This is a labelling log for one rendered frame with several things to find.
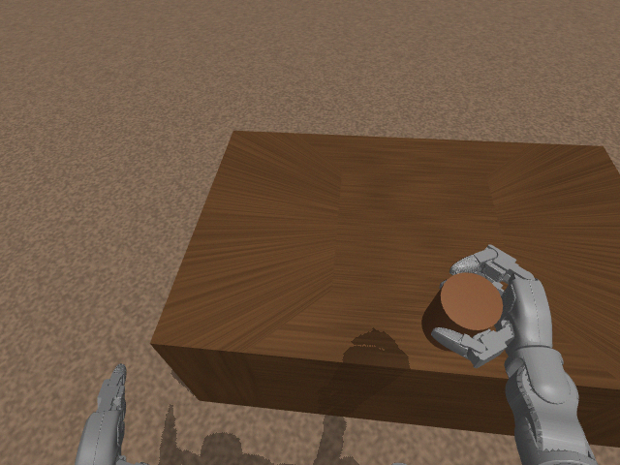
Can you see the right robot arm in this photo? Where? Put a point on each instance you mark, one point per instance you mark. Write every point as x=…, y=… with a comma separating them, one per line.
x=544, y=400

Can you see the can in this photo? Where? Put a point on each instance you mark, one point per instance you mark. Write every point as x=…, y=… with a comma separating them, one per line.
x=467, y=303

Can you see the right robot hand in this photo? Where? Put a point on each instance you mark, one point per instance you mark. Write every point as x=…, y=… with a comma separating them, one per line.
x=526, y=318

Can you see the left robot hand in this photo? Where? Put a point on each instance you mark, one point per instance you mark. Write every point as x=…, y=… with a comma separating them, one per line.
x=103, y=432

